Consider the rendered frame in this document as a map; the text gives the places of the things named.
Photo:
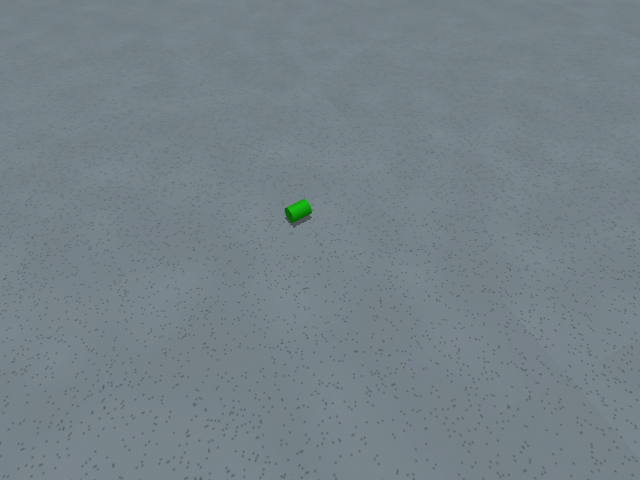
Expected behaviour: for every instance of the can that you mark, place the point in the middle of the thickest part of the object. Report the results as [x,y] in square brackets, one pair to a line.
[298,211]

